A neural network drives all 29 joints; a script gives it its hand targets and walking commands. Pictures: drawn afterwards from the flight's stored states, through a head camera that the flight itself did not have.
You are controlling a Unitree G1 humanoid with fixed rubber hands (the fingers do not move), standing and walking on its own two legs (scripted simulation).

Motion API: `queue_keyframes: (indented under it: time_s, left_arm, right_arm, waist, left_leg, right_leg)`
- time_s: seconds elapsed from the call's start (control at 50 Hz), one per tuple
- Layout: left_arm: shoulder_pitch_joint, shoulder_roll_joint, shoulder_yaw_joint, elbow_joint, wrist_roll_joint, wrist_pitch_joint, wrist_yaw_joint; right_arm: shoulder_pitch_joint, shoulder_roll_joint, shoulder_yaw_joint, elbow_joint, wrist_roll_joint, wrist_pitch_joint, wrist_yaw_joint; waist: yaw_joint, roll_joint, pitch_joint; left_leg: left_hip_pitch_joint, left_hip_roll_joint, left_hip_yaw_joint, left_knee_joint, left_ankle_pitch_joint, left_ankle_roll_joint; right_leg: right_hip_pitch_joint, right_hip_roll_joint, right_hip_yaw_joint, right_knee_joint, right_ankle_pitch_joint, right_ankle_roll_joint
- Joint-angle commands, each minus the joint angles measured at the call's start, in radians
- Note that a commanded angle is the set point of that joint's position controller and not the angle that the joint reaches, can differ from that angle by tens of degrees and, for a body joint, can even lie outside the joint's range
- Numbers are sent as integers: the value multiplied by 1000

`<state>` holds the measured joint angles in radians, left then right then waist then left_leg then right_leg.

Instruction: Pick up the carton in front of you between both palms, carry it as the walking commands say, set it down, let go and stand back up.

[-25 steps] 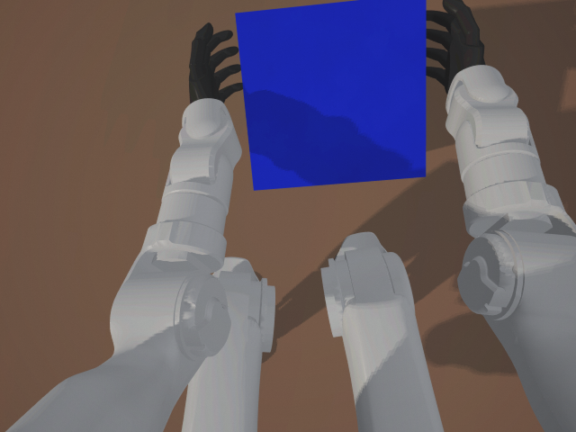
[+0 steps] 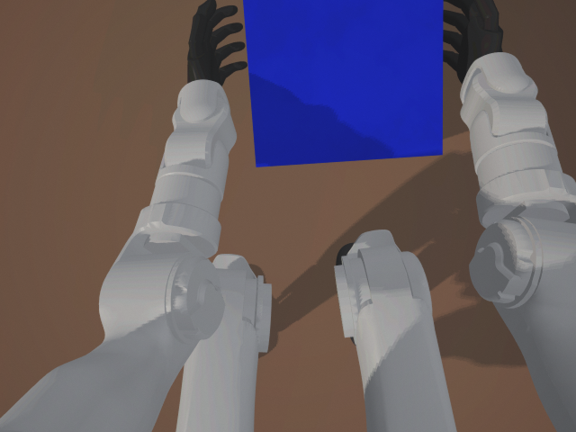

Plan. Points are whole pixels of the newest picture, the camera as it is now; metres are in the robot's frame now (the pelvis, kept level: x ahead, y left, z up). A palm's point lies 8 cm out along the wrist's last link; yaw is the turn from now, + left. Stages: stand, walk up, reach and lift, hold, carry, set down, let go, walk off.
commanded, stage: set down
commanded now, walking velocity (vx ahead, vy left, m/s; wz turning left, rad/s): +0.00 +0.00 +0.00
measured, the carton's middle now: (333, 91) +0.50 -0.12 -0.26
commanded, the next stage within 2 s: let go in 1.64 s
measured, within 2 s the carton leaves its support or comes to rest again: neither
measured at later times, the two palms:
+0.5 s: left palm (190, 121) +0.49 +0.07 -0.20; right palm (484, 119) +0.42 -0.31 -0.22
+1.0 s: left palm (168, 85) +0.49 +0.05 -0.07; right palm out of the picture +0.45 -0.33 -0.07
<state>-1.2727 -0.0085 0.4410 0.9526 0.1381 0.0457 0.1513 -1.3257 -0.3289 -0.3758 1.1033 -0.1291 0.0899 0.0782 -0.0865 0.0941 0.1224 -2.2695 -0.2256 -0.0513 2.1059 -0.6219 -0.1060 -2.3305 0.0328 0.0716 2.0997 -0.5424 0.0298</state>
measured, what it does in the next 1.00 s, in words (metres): rises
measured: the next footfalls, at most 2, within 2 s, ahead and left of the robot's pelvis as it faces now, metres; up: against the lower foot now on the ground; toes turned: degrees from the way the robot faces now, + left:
none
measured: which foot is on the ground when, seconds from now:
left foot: down 0.00-1.00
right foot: down 0.00-1.00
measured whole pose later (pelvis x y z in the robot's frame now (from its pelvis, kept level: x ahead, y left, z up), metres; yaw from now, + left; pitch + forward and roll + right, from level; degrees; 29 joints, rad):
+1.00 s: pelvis -0.01 -0.01 +0.06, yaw -2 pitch +40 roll +5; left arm -1.07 0.07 0.25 0.78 -0.04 0.13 0.21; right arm -1.13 -0.45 -0.20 0.94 0.11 0.10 0.07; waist -0.06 0.05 0.10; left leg -2.04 -0.11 -0.01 1.92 -0.59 -0.07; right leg -2.13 0.04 0.06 1.92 -0.48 -0.01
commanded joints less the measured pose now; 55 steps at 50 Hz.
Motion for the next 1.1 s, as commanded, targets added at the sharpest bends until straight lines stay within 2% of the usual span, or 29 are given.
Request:
queue_keyframes:
  time_s: [0.0,0.08,0.22,0.28,0.3,0.34,0.36,0.4,0.44,0.48,0.52,0.58,0.66,0.74,0.78,0.9,1.0,1.08]
  left_arm:
    - [-191,-607,-269,145,-6,56,-170]
    - [-176,-578,-283,153,-10,42,-165]
    - [-149,-470,-266,173,-7,31,-144]
    - [-87,-256,-235,169,-31,13,-102]
    - [-56,-130,-228,148,-51,4,-78]
    - [-26,138,-231,80,-119,-30,-2]
    - [-63,172,-250,55,-161,-42,16]
    - [-124,184,-297,-18,-230,-58,30]
    - [-161,173,-362,-104,-295,-62,37]
    - [-152,151,-412,-92,-360,-50,30]
    - [-142,161,-421,-92,-379,-30,27]
    - [-129,177,-395,-126,-369,-8,36]
    - [-93,177,-351,-188,-335,14,53]
    - [-58,195,-286,-304,-272,41,73]
    - [-43,210,-241,-334,-232,59,79]
    - [9,177,-179,-282,-172,70,66]
    - [63,136,-191,-259,-171,65,52]
    - [107,115,-210,-307,-174,66,50]
  right_arm:
    - [-131,580,202,111,2,36,166]
    - [-119,564,205,130,8,23,157]
    - [-114,445,188,157,16,1,131]
    - [-55,240,135,189,32,-32,82]
    - [-14,116,108,187,45,-54,54]
    - [26,-203,64,141,92,-122,-32]
    - [-19,-248,66,110,125,-146,-57]
    - [-107,-293,90,22,189,-182,-75]
    - [-187,-339,129,-71,252,-199,-73]
    - [-209,-355,192,-109,315,-195,-61]
    - [-189,-356,224,-117,350,-175,-42]
    - [-147,-356,230,-109,367,-142,-18]
    - [-97,-351,218,-121,346,-104,-13]
    - [-83,-343,179,-244,297,-62,-26]
    - [-76,-324,163,-279,273,-36,-28]
    - [-38,-237,164,-263,243,-8,-11]
    - [24,-222,143,-253,218,-11,0]
    - [68,-239,109,-286,196,-13,5]
  waist:
    - [-68,9,-706]
    - [-61,8,-684]
    - [-58,4,-643]
    - [-64,-8,-658]
    - [-65,-10,-666]
    - [-75,-22,-689]
    - [-77,-26,-718]
    - [-82,-35,-790]
    - [-88,-49,-877]
    - [-97,-76,-920]
    - [-92,-104,-919]
    - [-75,-116,-937]
    - [-62,-133,-1028]
    - [-45,-176,-1158]
    - [-28,-191,-1140]
    - [17,-195,-979]
    - [4,-177,-1010]
    - [-17,-163,-1085]
  left_leg:
    - [234,5,124,-158,217,54]
    - [216,10,117,-151,237,54]
    - [254,16,116,-141,175,45]
    - [307,30,127,-133,169,28]
    - [328,38,133,-129,172,19]
    - [353,56,127,-118,192,3]
    - [364,66,117,-104,227,3]
    - [389,81,108,-80,285,6]
    - [422,91,110,-64,315,9]
    - [433,94,115,-60,302,12]
    - [423,99,123,-66,242,15]
    - [439,102,144,-83,169,18]
    - [454,95,169,-116,118,24]
    - [477,84,189,-178,103,34]
    - [461,80,197,-215,84,40]
    - [427,79,191,-311,75,45]
    - [488,78,179,-388,120,36]
    - [554,75,175,-448,167,26]
  right_leg:
    - [494,25,-55,-184,318,-64]
    - [489,20,-45,-172,346,-65]
    - [474,7,-51,-169,253,-65]
    - [508,-8,-60,-167,239,-53]
    - [519,-17,-60,-164,243,-48]
    - [533,-35,-55,-152,274,-39]
    - [547,-44,-49,-137,316,-39]
    - [597,-52,-40,-113,394,-45]
    - [656,-56,-41,-96,436,-48]
    - [718,-61,-45,-93,444,-51]
    - [751,-64,-47,-103,404,-47]
    - [799,-61,-48,-130,344,-41]
    - [921,-46,-49,-178,305,-36]
    - [1056,-26,-64,-236,309,-25]
    - [1061,-18,-68,-271,285,-20]
    - [961,-7,-71,-361,236,-6]
    - [977,0,-83,-426,292,-7]
    - [1041,9,-94,-476,363,-10]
